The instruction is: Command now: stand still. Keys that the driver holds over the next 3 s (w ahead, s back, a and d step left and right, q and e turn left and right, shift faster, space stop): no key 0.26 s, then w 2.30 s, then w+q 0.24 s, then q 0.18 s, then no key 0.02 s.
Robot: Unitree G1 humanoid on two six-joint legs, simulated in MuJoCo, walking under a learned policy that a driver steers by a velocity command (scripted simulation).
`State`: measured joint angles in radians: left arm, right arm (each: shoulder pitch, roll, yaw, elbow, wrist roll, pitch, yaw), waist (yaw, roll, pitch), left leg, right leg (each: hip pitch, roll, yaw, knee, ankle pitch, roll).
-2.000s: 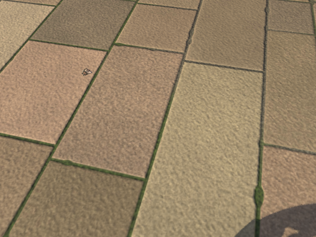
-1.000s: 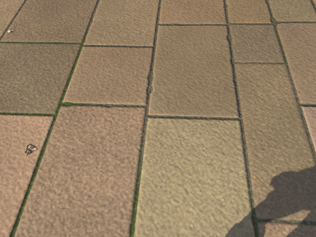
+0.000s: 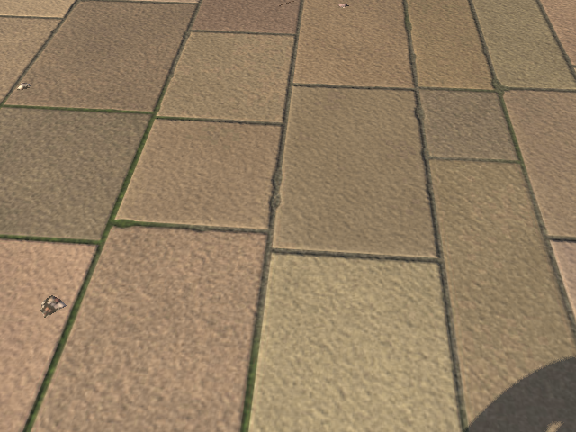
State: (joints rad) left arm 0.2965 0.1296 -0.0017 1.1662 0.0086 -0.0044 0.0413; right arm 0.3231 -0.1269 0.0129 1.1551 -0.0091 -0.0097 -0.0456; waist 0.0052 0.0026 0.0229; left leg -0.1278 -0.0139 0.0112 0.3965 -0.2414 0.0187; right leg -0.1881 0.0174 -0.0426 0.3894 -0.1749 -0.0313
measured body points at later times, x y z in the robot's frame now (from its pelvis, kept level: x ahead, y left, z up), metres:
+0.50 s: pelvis +0.03 -0.01 -0.01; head +0.03 -0.01 +0.44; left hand +0.01 +0.22 -0.16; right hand -0.03 -0.22 -0.17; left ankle -0.02 +0.11 -0.74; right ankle +0.02 -0.09 -0.73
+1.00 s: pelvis +0.26 -0.03 -0.02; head +0.30 -0.03 +0.43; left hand +0.12 +0.17 -0.16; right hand +0.45 -0.24 -0.14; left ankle +0.41 +0.04 -0.73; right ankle +0.06 -0.10 -0.74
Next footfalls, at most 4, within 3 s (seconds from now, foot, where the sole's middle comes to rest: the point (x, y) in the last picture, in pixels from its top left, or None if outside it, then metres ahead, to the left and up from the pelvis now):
1.04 left None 0.46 0.04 -0.78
1.58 right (350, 338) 0.78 -0.12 -0.78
2.14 left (285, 246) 1.09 0.05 -0.78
2.70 right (337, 175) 1.40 -0.13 -0.78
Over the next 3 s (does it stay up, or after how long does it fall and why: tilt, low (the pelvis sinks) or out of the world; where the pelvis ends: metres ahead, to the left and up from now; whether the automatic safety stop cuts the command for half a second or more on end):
stays up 1.36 -0.05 0.00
